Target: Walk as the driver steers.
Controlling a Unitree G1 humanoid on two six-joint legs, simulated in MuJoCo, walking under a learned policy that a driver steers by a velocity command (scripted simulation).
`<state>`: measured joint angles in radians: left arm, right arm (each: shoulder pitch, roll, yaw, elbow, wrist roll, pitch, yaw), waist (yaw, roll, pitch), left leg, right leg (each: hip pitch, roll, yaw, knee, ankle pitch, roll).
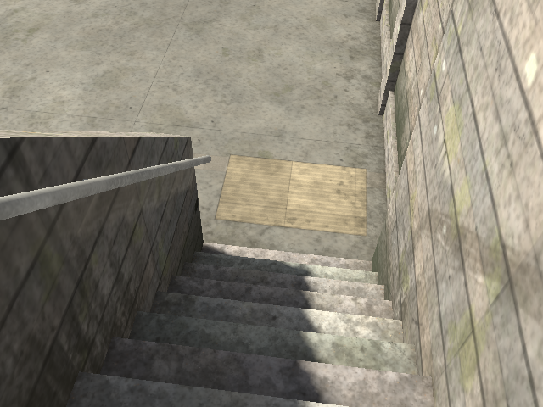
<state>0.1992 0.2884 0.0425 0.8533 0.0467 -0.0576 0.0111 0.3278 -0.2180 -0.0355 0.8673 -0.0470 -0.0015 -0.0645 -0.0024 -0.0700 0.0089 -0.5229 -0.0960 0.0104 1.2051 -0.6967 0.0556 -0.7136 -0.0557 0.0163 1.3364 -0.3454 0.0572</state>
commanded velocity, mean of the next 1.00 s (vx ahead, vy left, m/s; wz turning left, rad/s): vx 0.77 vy -0.03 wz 0.12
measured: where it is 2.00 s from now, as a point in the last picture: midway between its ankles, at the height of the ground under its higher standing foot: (175, 393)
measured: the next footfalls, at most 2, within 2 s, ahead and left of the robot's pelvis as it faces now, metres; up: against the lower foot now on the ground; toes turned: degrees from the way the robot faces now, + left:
right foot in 0.16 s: +0.11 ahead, -0.08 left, -0.21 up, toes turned +6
left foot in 0.52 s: +0.36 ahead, +0.21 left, -0.42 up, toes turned +22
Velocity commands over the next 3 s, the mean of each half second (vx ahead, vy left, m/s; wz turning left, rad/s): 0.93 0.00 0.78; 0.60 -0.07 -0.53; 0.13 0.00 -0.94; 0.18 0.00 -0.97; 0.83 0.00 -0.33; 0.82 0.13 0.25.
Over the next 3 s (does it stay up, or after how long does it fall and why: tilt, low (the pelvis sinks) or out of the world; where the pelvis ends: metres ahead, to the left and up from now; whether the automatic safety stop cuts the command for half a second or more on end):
stays up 1.13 -0.04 -1.01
